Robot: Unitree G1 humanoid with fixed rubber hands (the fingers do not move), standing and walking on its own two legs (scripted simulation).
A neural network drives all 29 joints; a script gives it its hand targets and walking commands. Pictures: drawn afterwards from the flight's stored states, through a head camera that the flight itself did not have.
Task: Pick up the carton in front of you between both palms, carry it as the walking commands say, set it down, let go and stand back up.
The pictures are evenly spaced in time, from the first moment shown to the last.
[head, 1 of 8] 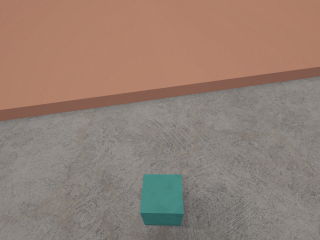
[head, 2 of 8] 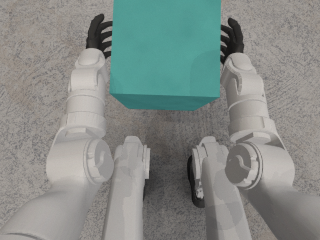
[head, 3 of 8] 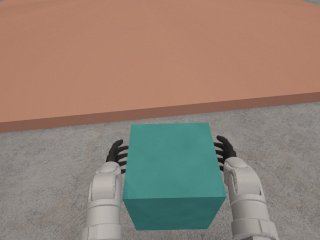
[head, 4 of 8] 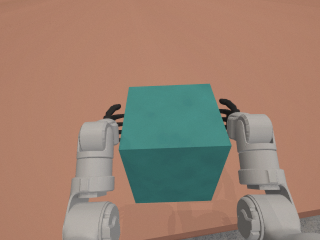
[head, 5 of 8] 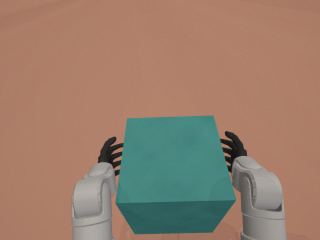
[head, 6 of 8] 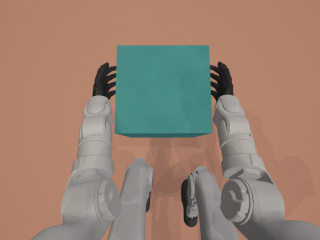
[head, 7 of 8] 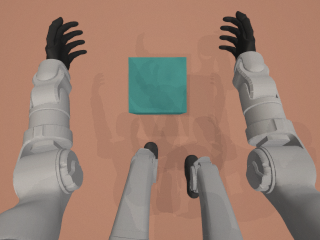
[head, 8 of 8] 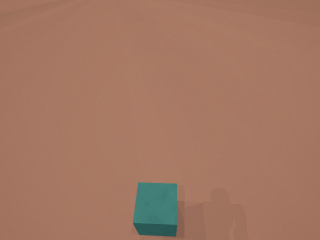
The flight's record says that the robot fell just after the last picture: no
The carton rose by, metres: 0.91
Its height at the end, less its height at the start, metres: +0.13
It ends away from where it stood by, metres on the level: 2.58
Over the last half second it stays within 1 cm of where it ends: yes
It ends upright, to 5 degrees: yes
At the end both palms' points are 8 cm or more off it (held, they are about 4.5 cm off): yes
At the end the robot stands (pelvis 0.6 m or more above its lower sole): yes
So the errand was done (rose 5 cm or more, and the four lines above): yes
